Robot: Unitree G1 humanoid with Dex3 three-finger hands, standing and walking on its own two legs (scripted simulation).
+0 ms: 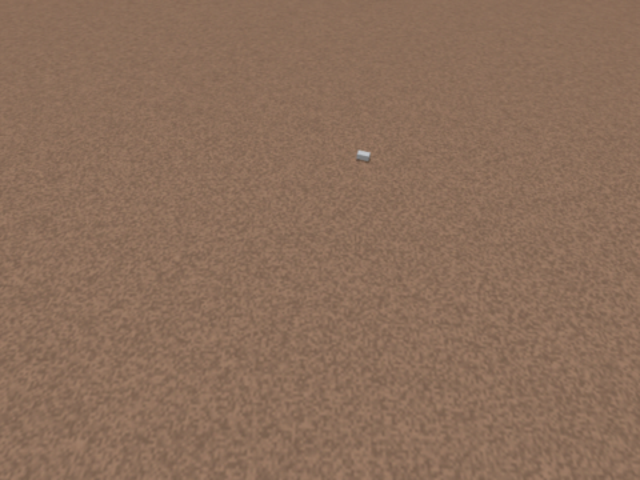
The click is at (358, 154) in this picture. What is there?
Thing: small brick
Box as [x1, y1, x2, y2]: [356, 150, 370, 160]
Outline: 358,150 356,158 368,160 370,153
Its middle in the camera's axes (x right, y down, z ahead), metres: +0.23 -0.42 +2.01
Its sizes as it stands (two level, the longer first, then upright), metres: 0.063 0.036 0.029
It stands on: the floor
